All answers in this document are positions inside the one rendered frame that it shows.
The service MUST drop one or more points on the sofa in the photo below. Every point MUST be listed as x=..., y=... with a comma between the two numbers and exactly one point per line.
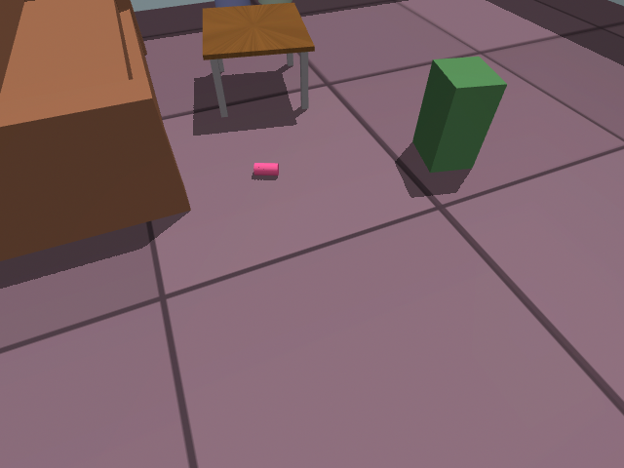
x=83, y=148

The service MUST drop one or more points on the coffee table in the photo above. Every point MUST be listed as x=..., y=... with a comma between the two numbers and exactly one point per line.
x=255, y=30

